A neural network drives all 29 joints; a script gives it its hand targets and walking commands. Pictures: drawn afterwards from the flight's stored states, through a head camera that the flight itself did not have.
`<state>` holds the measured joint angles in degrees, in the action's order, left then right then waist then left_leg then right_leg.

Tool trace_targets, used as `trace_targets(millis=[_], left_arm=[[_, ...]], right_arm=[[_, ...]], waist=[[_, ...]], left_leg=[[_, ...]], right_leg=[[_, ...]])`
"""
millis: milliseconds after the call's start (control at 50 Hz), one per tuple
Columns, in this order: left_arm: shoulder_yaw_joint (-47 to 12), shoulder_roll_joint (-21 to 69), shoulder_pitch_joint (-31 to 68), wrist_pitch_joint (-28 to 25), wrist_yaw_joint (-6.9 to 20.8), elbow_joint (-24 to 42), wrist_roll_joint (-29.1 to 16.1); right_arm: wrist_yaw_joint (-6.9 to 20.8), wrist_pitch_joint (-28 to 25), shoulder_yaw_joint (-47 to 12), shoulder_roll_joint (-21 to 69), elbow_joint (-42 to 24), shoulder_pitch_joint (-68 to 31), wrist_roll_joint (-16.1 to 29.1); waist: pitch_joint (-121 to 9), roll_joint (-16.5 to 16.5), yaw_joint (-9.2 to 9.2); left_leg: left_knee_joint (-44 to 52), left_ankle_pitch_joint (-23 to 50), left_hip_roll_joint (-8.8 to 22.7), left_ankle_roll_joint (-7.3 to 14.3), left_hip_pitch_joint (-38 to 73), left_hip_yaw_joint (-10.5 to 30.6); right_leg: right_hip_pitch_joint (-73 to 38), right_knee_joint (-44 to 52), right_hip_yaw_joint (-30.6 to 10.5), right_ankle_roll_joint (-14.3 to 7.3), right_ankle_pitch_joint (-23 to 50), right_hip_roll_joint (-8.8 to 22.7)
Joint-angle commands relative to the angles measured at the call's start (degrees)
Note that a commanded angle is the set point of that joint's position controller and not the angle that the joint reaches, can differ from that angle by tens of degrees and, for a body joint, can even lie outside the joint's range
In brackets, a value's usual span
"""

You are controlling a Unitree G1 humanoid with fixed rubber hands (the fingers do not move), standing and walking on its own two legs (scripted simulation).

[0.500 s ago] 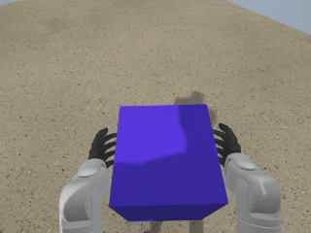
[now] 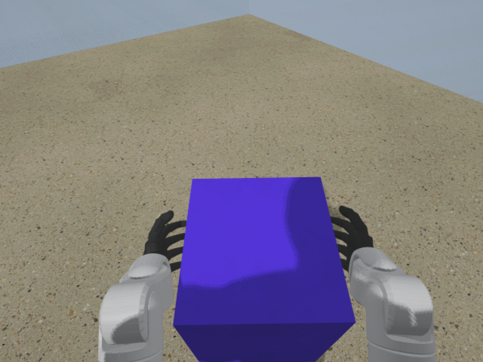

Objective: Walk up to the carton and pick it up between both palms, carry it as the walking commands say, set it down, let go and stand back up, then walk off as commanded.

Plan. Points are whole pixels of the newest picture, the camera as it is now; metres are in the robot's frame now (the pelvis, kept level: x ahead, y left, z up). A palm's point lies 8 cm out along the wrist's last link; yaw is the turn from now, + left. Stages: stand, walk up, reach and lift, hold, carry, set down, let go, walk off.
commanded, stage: carry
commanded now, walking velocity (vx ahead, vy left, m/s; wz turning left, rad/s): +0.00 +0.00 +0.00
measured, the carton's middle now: (257, 275) +0.26 +0.00 +0.03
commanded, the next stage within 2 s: hold in 1.30 s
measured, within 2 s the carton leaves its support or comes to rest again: neither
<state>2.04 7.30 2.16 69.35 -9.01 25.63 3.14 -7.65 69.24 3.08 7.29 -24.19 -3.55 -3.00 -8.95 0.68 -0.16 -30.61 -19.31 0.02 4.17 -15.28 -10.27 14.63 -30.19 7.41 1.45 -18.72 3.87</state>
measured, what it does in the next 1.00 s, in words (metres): stands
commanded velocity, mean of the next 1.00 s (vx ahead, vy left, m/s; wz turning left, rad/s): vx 0.00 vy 0.00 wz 0.00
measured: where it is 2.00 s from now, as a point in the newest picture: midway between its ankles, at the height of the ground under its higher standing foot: outside the picture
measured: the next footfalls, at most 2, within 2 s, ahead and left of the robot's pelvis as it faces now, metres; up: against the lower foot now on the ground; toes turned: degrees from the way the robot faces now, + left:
none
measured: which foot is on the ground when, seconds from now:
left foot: down 0.00-1.00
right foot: down 0.00-1.00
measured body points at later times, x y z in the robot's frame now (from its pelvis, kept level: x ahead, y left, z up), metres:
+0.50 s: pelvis -0.02 -0.01 +0.00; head -0.04 -0.01 +0.45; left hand +0.25 +0.13 +0.06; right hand +0.26 -0.16 +0.06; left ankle -0.03 +0.06 -0.73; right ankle -0.04 -0.13 -0.73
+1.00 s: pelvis -0.04 -0.02 +0.00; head -0.05 -0.01 +0.45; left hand +0.24 +0.13 +0.04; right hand +0.25 -0.16 +0.05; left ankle -0.03 +0.06 -0.73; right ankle -0.04 -0.13 -0.73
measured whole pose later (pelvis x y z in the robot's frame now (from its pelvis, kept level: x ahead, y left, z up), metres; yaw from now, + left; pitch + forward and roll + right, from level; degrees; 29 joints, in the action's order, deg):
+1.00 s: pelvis -0.04 -0.02 +0.00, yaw +0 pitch +2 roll +0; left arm 4.8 7.4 5.9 50.0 -6.3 4.1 6.2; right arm -5.1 49.2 5.6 7.4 -2.2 -7.1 -6.7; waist -5.1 -0.1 0.0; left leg -30.2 -15.6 1.6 3.1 -17.1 -10.1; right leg 16.3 -29.7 8.3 -0.5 -15.5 2.8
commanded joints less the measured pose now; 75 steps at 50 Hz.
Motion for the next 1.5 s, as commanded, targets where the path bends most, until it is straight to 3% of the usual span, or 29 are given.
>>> trace_targets(millis=[0, 180, 380, 540, 720, 1280, 1300, 1320, 1360, 1380, 1400, 1440, 1480], left_arm=[[-32.8, 45.5, 21.4, -1.0, 6.8, 6.2, -15.6], [-31.1, 43.7, 22.4, -3.1, 6.8, 3.4, -13.8], [-25.0, 41.3, 27.0, -13.5, 8.7, -10.2, -8.6], [-25.7, 39.9, 24.3, -16.0, 7.9, -8.3, -8.9], [-24.5, 38.4, 25.3, -18.6, 8.4, -10.8, -7.9], [-22.1, 37.9, 27.8, -25.4, 10.7, -18.5, -5.9], [-15.8, 26.7, 14.4, -25.3, 10.2, -31.5, -1.0], [-16.7, 24.4, 16.3, -28.5, 10.4, -26.9, -0.3], [-21.1, 26.7, 16.2, -30.9, 10.4, -20.0, -1.3], [-25.0, 29.3, 16.3, -31.7, 10.1, -16.6, -3.1], [-27.3, 30.1, 18.3, -32.0, 9.6, -15.5, -4.5], [-29.2, 30.9, 20.5, -32.5, 9.0, -12.6, -6.4], [-27.6, 28.8, 22.4, -32.2, 8.6, -14.5, -6.4]], right_arm=[[6.0, -0.9, -32.0, 44.0, -5.3, -20.7, 14.8], [6.1, -3.1, -30.1, 42.3, -2.5, -21.3, 12.9], [7.9, -13.4, -23.8, 39.4, 10.7, -26.0, 7.6], [7.3, -16.0, -25.0, 38.7, 9.5, -23.6, 8.3], [7.7, -18.6, -23.8, 37.2, 12.3, -24.3, 6.7], [10.0, -25.5, -21.9, 37.1, 20.3, -26.7, 4.6], [9.6, -25.2, -14.8, 24.4, 29.1, -10.5, -1.1], [9.3, -28.3, -15.4, 22.5, 25.6, -12.5, -1.6], [9.7, -31.1, -19.1, 23.4, 19.0, -13.6, 0.5], [10.0, -32.0, -20.9, 24.2, 15.2, -14.5, 1.8], [10.3, -32.4, -20.6, 23.5, 12.5, -17.2, 2.7], [10.7, -32.3, -21.5, 22.7, 8.8, -18.8, 4.3], [10.7, -31.3, -20.0, 20.8, 11.5, -18.7, 3.9]], waist=[[-10.6, 0.2, -0.16], [-9.0, -0.3, -0.06], [-6.8, -0.9, 0.22], [-9.7, -0.3, 0.14], [-8.4, -0.6, 0.11], [-9.5, -0.2, 0.08], [3.2, -1.5, 0.34], [1.8, -2.4, -0.36], [-4.5, -1.8, -0.09], [-7.9, -1.5, -1.29], [-8.3, 0.0, -2.31], [-8.4, 1.0, -2.67], [-4.2, 1.2, -2.77]], left_leg=[[1.1, 38.9, 9.2, -1.5, 8.1, 7.3], [3.2, 27.7, 9.0, -1.3, 6.0, 7.8], [5.9, 15.4, 9.1, -1.9, 3.5, 8.2], [4.4, 20.2, 9.4, -1.6, 5.3, 7.8], [5.1, 16.7, 9.4, -1.4, 4.1, 8.0], [5.1, 16.5, 9.7, -0.8, 3.6, 8.3], [10.3, 24.6, -1.7, -0.9, 10.8, 15.1], [9.3, 26.1, -1.1, -0.6, 12.4, 16.4], [7.9, 35.2, -0.5, -1.0, 18.8, 17.2], [7.0, 40.9, -0.3, -1.3, 22.5, 17.8], [7.0, 39.7, 0.0, -1.2, 22.3, 18.3], [6.6, 33.7, -0.5, -1.3, 23.6, 17.5], [7.2, 23.5, -1.1, -0.9, 21.6, 16.8]], right_leg=[[-3.0, 0.0, -2.7, -2.4, 26.3, 4.8], [-3.0, 1.4, -3.2, -2.9, 20.0, 4.6], [-2.1, 4.4, -4.9, -3.0, 12.9, 5.4], [-3.0, 3.5, -4.5, -3.1, 16.8, 5.4], [-2.1, 4.2, -4.9, -3.5, 14.8, 5.3], [-1.9, 3.6, -4.9, -3.5, 13.7, 5.1], [-8.2, 7.8, -11.8, -4.6, 17.6, -6.4], [-7.4, 8.0, -12.1, -4.3, 18.0, -6.8], [-7.6, 7.2, -12.6, -3.5, 24.3, -7.1], [-7.0, 7.0, -12.7, -3.2, 27.1, -7.5], [-6.5, 6.6, -12.9, -3.7, 24.9, -7.8], [-4.6, 6.9, -12.9, -4.3, 20.3, -7.8], [-2.9, 7.2, -12.7, -5.4, 14.4, -7.3]])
